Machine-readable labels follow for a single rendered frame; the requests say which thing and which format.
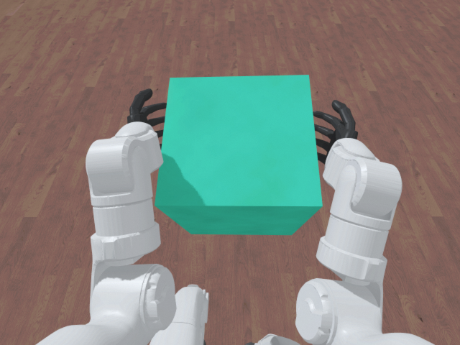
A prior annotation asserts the robot left hand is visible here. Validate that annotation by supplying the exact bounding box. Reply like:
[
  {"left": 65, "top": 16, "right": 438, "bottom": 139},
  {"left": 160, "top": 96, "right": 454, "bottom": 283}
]
[{"left": 127, "top": 88, "right": 167, "bottom": 149}]

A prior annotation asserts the robot right hand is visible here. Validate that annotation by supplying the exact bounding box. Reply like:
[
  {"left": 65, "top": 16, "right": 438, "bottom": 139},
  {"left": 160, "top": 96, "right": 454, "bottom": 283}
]
[{"left": 313, "top": 100, "right": 358, "bottom": 164}]

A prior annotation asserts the robot left upper arm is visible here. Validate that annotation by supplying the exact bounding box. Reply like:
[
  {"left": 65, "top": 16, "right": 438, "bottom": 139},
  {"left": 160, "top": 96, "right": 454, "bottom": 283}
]
[{"left": 36, "top": 264, "right": 177, "bottom": 345}]

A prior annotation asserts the robot left shin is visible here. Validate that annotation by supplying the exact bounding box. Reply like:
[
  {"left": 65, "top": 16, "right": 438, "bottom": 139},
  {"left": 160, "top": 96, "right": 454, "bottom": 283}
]
[{"left": 188, "top": 285, "right": 205, "bottom": 345}]

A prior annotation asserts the robot right upper arm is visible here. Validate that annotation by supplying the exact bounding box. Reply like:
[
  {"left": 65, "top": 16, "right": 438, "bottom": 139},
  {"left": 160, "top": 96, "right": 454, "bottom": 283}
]
[{"left": 295, "top": 278, "right": 435, "bottom": 345}]

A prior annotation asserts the left robot forearm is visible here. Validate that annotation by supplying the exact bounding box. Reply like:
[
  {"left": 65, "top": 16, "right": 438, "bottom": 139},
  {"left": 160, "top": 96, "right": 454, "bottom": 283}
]
[{"left": 86, "top": 121, "right": 163, "bottom": 315}]

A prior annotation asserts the carton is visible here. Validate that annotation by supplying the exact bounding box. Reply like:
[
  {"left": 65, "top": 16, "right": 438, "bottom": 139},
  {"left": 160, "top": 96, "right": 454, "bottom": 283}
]
[{"left": 155, "top": 75, "right": 323, "bottom": 235}]

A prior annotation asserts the robot left thigh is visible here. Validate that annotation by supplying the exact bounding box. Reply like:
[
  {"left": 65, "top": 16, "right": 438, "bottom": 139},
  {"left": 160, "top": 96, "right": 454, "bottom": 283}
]
[{"left": 149, "top": 287, "right": 209, "bottom": 345}]

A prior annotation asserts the right robot forearm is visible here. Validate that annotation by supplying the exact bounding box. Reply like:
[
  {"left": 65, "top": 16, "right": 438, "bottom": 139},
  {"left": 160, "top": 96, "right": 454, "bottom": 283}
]
[{"left": 316, "top": 138, "right": 403, "bottom": 319}]

